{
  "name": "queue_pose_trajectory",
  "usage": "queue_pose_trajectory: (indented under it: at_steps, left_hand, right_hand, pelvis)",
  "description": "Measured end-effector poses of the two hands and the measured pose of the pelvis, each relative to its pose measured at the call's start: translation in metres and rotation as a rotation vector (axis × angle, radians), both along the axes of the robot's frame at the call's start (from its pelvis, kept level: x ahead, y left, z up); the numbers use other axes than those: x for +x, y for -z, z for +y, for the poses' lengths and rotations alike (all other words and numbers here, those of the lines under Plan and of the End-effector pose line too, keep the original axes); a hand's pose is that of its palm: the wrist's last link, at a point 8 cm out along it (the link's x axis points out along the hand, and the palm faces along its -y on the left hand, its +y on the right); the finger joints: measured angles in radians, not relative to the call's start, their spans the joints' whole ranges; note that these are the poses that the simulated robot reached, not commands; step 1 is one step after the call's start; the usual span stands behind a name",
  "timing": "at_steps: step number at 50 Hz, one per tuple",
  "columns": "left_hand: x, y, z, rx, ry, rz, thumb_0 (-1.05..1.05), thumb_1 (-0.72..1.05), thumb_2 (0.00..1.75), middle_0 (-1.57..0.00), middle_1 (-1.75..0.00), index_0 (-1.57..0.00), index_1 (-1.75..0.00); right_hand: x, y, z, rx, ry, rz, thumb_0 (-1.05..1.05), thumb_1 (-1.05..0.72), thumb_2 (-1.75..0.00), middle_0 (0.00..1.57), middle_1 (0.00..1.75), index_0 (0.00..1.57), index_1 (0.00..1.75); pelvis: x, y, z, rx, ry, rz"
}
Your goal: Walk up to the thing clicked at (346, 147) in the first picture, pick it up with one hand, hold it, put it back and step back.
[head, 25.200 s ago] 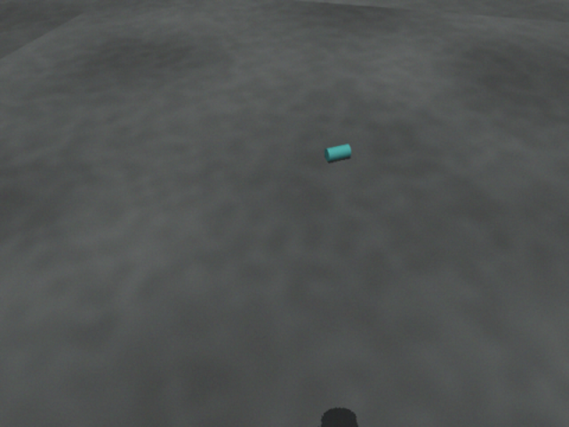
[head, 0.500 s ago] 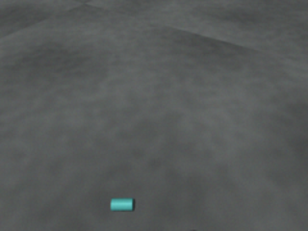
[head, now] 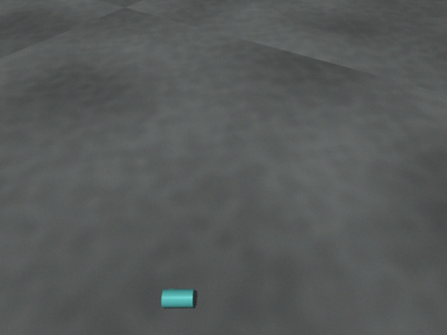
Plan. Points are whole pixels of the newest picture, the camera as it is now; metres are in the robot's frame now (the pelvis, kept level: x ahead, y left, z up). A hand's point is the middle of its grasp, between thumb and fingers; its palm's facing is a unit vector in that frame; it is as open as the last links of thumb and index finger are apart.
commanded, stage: rise first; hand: left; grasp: from above
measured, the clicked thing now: (178, 298) +0.42 +0.21 -0.75
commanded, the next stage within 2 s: none
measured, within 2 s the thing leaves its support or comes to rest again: neither
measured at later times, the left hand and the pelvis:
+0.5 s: hand out of the picture +0.13 +0.25 -0.19, palm faces -0.08 -0.92 -0.38, open 11.8 cm; pelvis -0.01 -0.01 -0.04, yaw +0 degrees
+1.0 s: hand out of the picture +0.12 +0.26 -0.25, palm faces -0.19 -0.86 -0.47, open 14.1 cm; pelvis -0.02 -0.01 -0.11, yaw +0 degrees
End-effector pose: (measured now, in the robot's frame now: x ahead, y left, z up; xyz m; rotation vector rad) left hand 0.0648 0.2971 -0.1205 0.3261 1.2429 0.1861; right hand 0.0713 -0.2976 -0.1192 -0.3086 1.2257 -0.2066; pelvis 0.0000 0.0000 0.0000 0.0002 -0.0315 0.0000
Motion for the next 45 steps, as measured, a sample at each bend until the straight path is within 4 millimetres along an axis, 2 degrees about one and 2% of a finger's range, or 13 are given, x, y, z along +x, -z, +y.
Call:
queue_pose_trajectory:
  at_steps: [7, 12, 15, 18, 23, 30, 36, 45]
  left_hand:
    - [0.001, 0.000, 0.000, 0.001, -0.012, -0.015, 0.01, 0.89, 0.90, -0.20, -0.31, -0.20, -0.31]
    - [0.039, 0.006, -0.005, -0.019, -0.035, -0.111, 0.01, 0.76, 0.91, -0.19, -0.44, -0.19, -0.44]
    - [0.062, 0.013, -0.004, -0.021, -0.002, -0.136, 0.01, 0.61, 0.91, -0.17, -0.59, -0.18, -0.59]
    - [0.074, 0.015, -0.004, -0.006, 0.042, -0.149, 0.01, 0.43, 0.92, -0.14, -0.74, -0.15, -0.72]
    - [0.071, 0.023, -0.004, 0.026, 0.076, -0.094, 0.01, 0.09, 0.95, -0.10, -0.90, -0.12, -0.89]
    - [0.057, 0.047, 0.003, 0.065, 0.089, -0.072, 0.00, -0.30, 0.99, -0.08, -1.02, -0.08, -1.02]
    - [0.057, 0.059, 0.002, 0.083, 0.132, -0.100, 0.00, -0.43, 1.01, -0.06, -1.05, -0.06, -1.05]
    - [0.054, 0.073, 0.001, 0.111, 0.175, -0.073, 0.00, -0.49, 1.00, -0.06, -1.05, -0.06, -1.06]
  right_hand:
    - [0.001, 0.000, 0.001, 0.002, 0.006, -0.014, 0.01, -0.91, -0.90, 0.20, 0.30, 0.20, 0.30]
    - [0.006, 0.003, 0.014, 0.018, -0.015, -0.111, 0.01, -0.92, -0.90, 0.20, 0.30, 0.20, 0.30]
    - [0.004, 0.008, 0.022, 0.034, -0.010, -0.133, 0.01, -0.92, -0.90, 0.20, 0.30, 0.20, 0.30]
    - [0.000, 0.013, 0.028, 0.053, 0.010, -0.147, 0.01, -0.92, -0.90, 0.20, 0.30, 0.20, 0.30]
    - [0.001, 0.020, 0.033, 0.076, 0.024, -0.177, 0.01, -0.91, -0.89, 0.20, 0.30, 0.20, 0.30]
    - [0.022, 0.038, 0.030, 0.058, -0.014, -0.251, 0.01, -0.90, -0.89, 0.20, 0.30, 0.20, 0.30]
    - [0.047, 0.051, 0.031, 0.040, -0.045, -0.316, 0.01, -0.89, -0.89, 0.20, 0.30, 0.20, 0.30]
    - [0.076, 0.061, 0.040, 0.047, -0.089, -0.394, 0.01, -0.89, -0.89, 0.20, 0.30, 0.20, 0.30]
  pelvis:
    - [-0.001, 0.001, -0.001, -0.001, -0.004, 0.014]
    - [-0.013, 0.009, -0.004, -0.008, -0.020, 0.080]
    - [-0.017, 0.017, -0.007, -0.010, -0.013, 0.129]
    - [-0.017, 0.023, -0.008, -0.010, -0.007, 0.151]
    - [-0.014, 0.032, -0.007, -0.012, -0.003, 0.189]
    - [-0.015, 0.060, -0.007, -0.016, -0.005, 0.261]
    - [-0.016, 0.080, -0.007, -0.024, -0.007, 0.303]
    - [-0.013, 0.098, -0.008, -0.036, -0.009, 0.356]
